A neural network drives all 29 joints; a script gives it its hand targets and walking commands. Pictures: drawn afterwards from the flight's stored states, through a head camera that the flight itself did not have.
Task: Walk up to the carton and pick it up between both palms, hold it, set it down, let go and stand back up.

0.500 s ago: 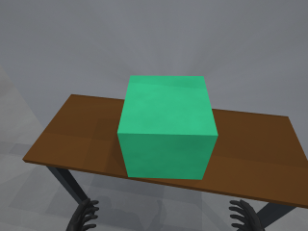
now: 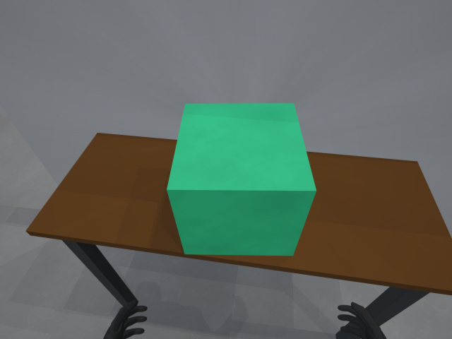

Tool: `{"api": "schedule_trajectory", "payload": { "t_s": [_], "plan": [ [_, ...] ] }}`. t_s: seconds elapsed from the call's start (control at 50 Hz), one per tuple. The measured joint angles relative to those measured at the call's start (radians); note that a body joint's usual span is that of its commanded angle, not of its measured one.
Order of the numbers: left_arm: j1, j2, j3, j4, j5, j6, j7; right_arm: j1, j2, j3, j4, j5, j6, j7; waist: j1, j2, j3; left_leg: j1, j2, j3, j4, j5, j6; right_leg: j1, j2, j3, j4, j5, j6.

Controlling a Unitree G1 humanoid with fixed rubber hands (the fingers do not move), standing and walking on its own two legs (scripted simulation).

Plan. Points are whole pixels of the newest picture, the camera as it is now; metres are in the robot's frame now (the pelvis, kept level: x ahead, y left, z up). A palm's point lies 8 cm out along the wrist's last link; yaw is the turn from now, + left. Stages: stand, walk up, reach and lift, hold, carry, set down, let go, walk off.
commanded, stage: let go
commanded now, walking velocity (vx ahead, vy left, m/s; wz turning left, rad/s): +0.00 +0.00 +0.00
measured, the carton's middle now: (238, 179) +0.45 +0.01 +0.02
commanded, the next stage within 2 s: stand in 0.28 s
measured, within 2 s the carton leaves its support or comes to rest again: neither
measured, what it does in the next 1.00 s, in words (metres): shifts its weight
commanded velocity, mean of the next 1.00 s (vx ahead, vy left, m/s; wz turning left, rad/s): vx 0.00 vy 0.00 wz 0.00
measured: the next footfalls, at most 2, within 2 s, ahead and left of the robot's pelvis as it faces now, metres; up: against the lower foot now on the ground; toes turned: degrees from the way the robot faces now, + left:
none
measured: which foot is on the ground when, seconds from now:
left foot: down 0.00-1.00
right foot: down 0.00-1.00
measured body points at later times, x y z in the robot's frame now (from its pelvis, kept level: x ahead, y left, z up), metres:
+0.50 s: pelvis +0.00 +0.00 +0.00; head -0.02 +0.01 +0.44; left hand +0.12 +0.26 -0.11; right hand +0.13 -0.25 -0.10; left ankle -0.01 +0.12 -0.75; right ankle -0.01 -0.11 -0.75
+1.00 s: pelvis -0.05 +0.02 -0.01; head -0.06 +0.03 +0.44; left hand +0.00 +0.28 -0.14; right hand +0.01 -0.24 -0.13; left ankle -0.01 +0.12 -0.75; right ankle -0.01 -0.11 -0.75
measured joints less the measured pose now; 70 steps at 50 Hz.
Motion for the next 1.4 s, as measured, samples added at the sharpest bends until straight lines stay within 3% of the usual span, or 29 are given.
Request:
{"api": "schedule_trajectory", "payload": {
  "t_s": [0.18,0.32,0.42,0.56,1.04,1.4],
  "plan": [
    [-0.031,-0.015,0.018,0.030,0.021,0.009,-0.014,0.007,-0.020,0.023,0.010,0.016,-0.007,-0.001,-0.007,-0.004,-0.012,0.025,0.002,0.002,-0.011,0.001,-0.002,0.023,0.002,0.002,-0.008,0.000,-0.001],
    [-0.018,-0.025,0.013,0.013,0.008,0.022,-0.014,0.034,-0.021,0.012,-0.042,0.013,0.008,-0.002,0.010,-0.005,-0.012,0.011,0.000,0.004,0.005,-0.004,-0.002,0.006,0.000,0.004,0.013,-0.007,0.000],
    [0.038,-0.013,0.025,0.098,0.043,-0.090,-0.019,0.052,-0.057,0.018,-0.031,0.018,0.114,-0.027,0.005,0.005,-0.069,-0.050,-0.002,-0.007,0.063,-0.031,0.008,-0.045,-0.004,-0.006,0.057,-0.029,0.006],
    [0.124,0.030,0.055,0.177,0.048,-0.130,-0.026,0.127,-0.087,0.008,-0.006,0.018,0.166,-0.029,0.001,0.011,-0.092,-0.060,-0.007,-0.014,0.092,-0.044,0.014,-0.047,-0.010,-0.012,0.075,-0.039,0.012],
    [0.196,0.035,0.014,0.279,0.044,-0.135,-0.022,0.229,-0.091,0.049,0.042,0.024,0.185,-0.022,-0.008,0.007,-0.058,-0.127,-0.037,-0.007,0.109,0.016,0.041,-0.118,-0.040,-0.006,0.107,0.014,0.035],
    [0.238,0.032,0.008,0.329,0.037,-0.131,-0.015,0.243,-0.093,0.054,0.072,0.021,0.194,-0.029,-0.007,0.015,-0.069,-0.149,-0.031,-0.016,0.123,0.011,0.032,-0.143,-0.034,-0.013,0.132,-0.001,0.026]
  ]
}}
